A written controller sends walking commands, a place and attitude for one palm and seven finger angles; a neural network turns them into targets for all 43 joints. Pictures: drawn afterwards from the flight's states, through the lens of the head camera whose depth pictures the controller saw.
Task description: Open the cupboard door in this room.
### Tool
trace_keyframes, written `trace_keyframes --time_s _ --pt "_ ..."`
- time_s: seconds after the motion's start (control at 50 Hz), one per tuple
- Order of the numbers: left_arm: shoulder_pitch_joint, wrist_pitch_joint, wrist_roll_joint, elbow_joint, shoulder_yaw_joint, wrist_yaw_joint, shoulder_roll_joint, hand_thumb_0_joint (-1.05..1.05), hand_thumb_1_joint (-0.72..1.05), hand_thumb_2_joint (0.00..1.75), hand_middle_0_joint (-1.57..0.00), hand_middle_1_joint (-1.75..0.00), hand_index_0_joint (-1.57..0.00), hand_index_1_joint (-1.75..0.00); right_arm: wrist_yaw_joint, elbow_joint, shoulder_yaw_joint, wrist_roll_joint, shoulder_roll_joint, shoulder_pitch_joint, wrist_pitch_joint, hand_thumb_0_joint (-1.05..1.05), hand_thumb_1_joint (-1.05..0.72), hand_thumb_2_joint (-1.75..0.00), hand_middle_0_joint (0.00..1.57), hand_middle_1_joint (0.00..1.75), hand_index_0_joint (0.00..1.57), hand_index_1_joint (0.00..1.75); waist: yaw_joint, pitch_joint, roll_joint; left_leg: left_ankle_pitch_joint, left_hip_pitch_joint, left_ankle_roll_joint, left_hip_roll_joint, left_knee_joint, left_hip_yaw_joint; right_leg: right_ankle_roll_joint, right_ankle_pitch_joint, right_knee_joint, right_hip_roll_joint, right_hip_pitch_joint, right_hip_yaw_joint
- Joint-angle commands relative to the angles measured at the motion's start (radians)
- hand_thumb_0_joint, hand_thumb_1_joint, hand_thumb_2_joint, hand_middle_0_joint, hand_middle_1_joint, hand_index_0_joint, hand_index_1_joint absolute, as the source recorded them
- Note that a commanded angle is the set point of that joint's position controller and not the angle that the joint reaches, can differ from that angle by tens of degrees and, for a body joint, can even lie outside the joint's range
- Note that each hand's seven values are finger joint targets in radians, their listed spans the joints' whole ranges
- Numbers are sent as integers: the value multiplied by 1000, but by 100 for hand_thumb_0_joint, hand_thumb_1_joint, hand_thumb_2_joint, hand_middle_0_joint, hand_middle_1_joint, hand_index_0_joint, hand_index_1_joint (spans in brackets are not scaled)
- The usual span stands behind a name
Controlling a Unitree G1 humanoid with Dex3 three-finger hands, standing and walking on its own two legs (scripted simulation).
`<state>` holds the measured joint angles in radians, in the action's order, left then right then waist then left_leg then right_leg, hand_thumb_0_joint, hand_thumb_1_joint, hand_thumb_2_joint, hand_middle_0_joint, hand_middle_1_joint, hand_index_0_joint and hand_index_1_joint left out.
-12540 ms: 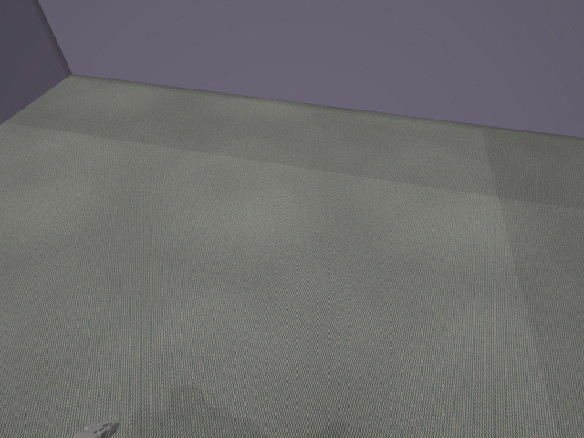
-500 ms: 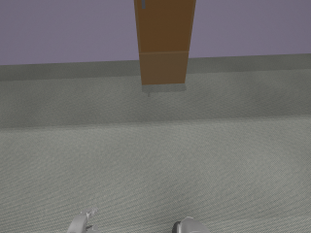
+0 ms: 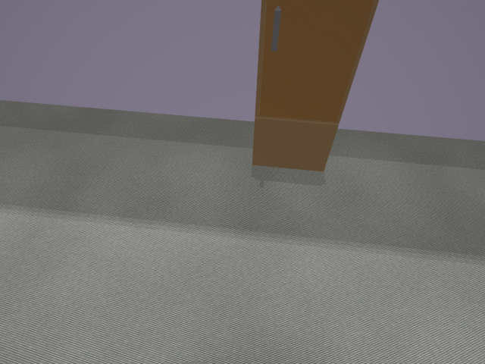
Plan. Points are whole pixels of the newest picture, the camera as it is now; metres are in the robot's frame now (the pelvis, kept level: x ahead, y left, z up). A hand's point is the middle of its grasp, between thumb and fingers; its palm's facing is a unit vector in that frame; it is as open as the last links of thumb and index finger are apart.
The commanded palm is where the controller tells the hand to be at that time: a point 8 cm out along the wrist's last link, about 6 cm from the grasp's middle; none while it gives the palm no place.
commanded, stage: stand and wait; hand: left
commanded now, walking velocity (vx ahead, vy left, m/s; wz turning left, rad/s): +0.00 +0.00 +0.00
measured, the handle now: (276, 28) +1.24 +0.01 +0.03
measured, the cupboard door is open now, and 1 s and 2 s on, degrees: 0 0 0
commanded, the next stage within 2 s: look at it before walking up in 1.00 s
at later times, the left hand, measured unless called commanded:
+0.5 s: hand out of the picture +0.06 +0.17 -0.17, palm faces +0.01 -0.98 -0.19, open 7.4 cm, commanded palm none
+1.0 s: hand out of the picture +0.03 +0.13 -0.17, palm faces +0.03 -0.99 -0.15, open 7.4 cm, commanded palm none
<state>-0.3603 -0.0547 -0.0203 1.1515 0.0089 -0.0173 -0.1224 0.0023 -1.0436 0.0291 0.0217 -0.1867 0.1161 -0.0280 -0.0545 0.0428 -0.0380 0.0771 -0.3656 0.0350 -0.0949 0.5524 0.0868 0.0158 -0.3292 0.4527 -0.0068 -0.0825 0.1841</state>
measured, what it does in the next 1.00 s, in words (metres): shifts its weight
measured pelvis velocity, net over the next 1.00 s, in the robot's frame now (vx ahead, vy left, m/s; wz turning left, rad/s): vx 0.06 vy -0.01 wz -0.01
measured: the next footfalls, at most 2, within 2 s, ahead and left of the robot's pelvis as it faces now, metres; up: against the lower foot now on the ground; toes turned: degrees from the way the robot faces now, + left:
none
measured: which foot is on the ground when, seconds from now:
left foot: down 0.00-1.00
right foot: down 0.00-1.00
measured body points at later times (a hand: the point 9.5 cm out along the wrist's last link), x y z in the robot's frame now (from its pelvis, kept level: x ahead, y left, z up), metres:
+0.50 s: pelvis +0.05 +0.00 +0.01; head +0.05 +0.00 +0.46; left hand +0.06 +0.22 -0.15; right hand +0.06 -0.23 -0.15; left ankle +0.09 +0.12 -0.73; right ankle +0.00 -0.11 -0.73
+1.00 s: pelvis +0.06 -0.01 +0.01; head +0.07 -0.02 +0.46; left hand +0.03 +0.19 -0.15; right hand +0.04 -0.21 -0.16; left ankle +0.09 +0.12 -0.73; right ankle +0.00 -0.11 -0.73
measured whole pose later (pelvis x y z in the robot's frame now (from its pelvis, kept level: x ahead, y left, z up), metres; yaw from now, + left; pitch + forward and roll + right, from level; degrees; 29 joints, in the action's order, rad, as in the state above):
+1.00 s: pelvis +0.06 -0.01 +0.01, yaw -1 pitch -2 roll +0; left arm -0.34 -0.02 -0.01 1.14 -0.01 -0.05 -0.09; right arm -0.03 -1.19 0.01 0.01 -0.10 0.29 0.00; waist 0.00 0.03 -0.01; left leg 0.19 -0.20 0.02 -0.06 0.42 0.12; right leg 0.01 -0.31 0.40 -0.03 -0.05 0.13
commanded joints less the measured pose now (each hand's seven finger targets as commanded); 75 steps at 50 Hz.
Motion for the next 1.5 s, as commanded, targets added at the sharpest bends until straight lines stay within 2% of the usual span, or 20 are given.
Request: trace_keyframes --time_s 0.0,0.02,0.04,0.08,0.12,0.16,0.18,0.2,0.22,0.24,0.26,0.32,0.36,0.48,0.54,0.7,0.78,1.08,1.22,1.48 --pt "-97 11 8 -17 5 -23 -64 0 90 90 -20 -30 -20 -30 -18 -37 17 -2 -139 211 -20 0 -90 -90 20 30 20 30 68 -118 -104 -610 440 -110 -219 -75 -159 -28 5 138 -84 -230 -62" --pt "-101 21 15 -9 -2 -22 -58 0 90 90 -20 -30 -20 -30 -27 -45 11 -6 -140 191 -15 0 -90 -90 20 30 20 30 66 -157 -208 -586 425 -162 -264 -143 -218 -52 -203 239 -71 -233 -63" --pt "-70 30 17 -10 -2 -22 -69 0 90 90 -20 -30 -20 -30 -35 -43 9 -7 -136 165 -9 0 -90 -90 20 30 20 30 67 -127 -237 -482 342 -185 -264 -204 -236 -53 -281 316 -80 -223 -96" --pt "-31 38 12 -10 3 -16 -69 0 90 90 -20 -30 -20 -30 -36 -35 5 -5 -106 109 -2 0 -90 -90 20 30 20 30 54 -48 -133 -342 241 -189 -226 -228 -208 -46 -226 310 -102 -230 -121" --pt "-59 41 10 2 2 -13 -51 0 90 90 -20 -30 -20 -30 -34 -28 8 -10 -94 62 -1 0 -90 -90 20 30 20 30 36 -60 -84 -147 200 -170 -188 -240 -170 -46 -135 211 -104 -188 -121" --pt "-95 37 4 18 1 -13 -50 0 90 90 -20 -30 -20 -30 -32 -25 13 -14 -78 40 1 0 -90 -90 20 30 20 30 16 -64 -24 12 144 -126 -128 -220 -130 -46 37 22 -98 -106 -114" --pt "-94 34 0 18 -2 -15 -61 0 90 90 -20 -30 -20 -30 -28 -23 13 -17 -55 47 4 0 -90 -90 20 30 20 30 23 -43 25 111 133 -90 -83 -210 -103 -41 87 -63 -107 -111 -138" --pt "-70 33 0 11 -4 -16 -76 0 90 90 -20 -30 -20 -30 -23 -27 11 -19 -42 62 7 0 -90 -90 20 30 20 30 40 -19 37 192 134 -63 -51 -222 -92 -29 73 -101 -128 -137 -162" --pt "-39 30 2 3 -5 -15 -85 0 90 90 -20 -30 -20 -30 -21 -29 14 -15 -34 67 12 0 -90 -90 20 30 20 30 53 35 82 226 142 -48 -38 -229 -91 -24 19 -124 -134 -200 -176" --pt "-18 28 0 -1 -2 -13 -88 0 90 90 -20 -30 -20 -30 -21 -33 15 -13 -26 87 16 0 -90 -90 20 30 20 30 58 62 132 184 155 -43 -33 -214 -80 -18 7 -138 -135 -225 -175" --pt "-14 25 2 -6 -3 -14 -86 0 90 90 -20 -30 -20 -30 -21 -40 10 -12 -24 107 12 0 -90 -90 20 30 20 30 63 63 129 118 180 -43 -31 -206 -68 -14 45 -142 -140 -226 -180" --pt "-17 21 8 -15 -1 -19 -92 0 90 90 -20 -30 -20 -30 -23 -60 1 -11 -27 150 1 0 -90 -90 20 30 20 30 62 6 90 -16 224 -49 -40 -207 -64 -13 178 -124 -136 -154 -166" --pt "-21 23 9 -20 1 -22 -97 0 90 90 -20 -30 -20 -30 -24 -66 -4 -12 -28 159 -2 0 -90 -90 20 30 20 30 55 0 48 -49 221 -49 -43 -211 -63 -13 207 -126 -137 -122 -161" --pt "-19 29 15 -24 0 -25 -109 0 90 90 -20 -30 -20 -30 -28 -89 -15 -13 -36 189 1 0 -90 -90 20 30 20 30 46 26 29 -71 219 -45 -40 -215 -60 -8 231 -143 -141 -86 -154" --pt "-20 32 17 -23 1 -27 -108 0 90 90 -20 -30 -20 -30 -30 -101 -17 -14 -35 215 4 0 -90 -90 20 30 20 30 46 37 42 -68 215 -45 -41 -212 -60 -5 222 -148 -138 -75 -147" --pt "-37 34 18 -24 2 -32 -93 0 90 90 -20 -30 -20 -30 -34 -122 -16 -15 -19 263 5 0 -90 -90 20 30 20 30 51 26 59 -77 223 -48 -38 -197 -52 1 249 -146 -136 -62 -142" --pt "-45 34 17 -22 2 -34 -83 0 90 90 -20 -30 -20 -30 -35 -126 -12 -16 -5 272 8 0 -90 -90 20 30 20 30 54 49 58 -58 216 -47 -36 -193 -52 2 231 -149 -131 -79 -144" --pt "-83 30 11 -14 -1 -35 -62 0 90 90 -20 -30 -20 -30 -37 -114 -7 -16 -3 240 11 0 -90 -90 20 30 20 30 57 68 49 -46 232 -48 -37 -177 -48 2 232 -154 -128 -119 -152" --pt "-81 27 11 -17 -1 -34 -77 0 90 90 -20 -30 -20 -30 -38 -104 -6 -17 -20 227 9 0 -90 -90 20 30 20 30 57 44 51 -70 240 -50 -38 -171 -49 2 279 -151 -132 -92 -151" --pt "-54 29 11 -31 4 -33 -106 0 90 90 -20 -30 -20 -30 -36 -97 -5 -16 -47 212 7 0 -90 -90 20 30 20 30 52 56 53 -65 237 -51 -39 -181 -55 2 252 -157 -132 -82 -146"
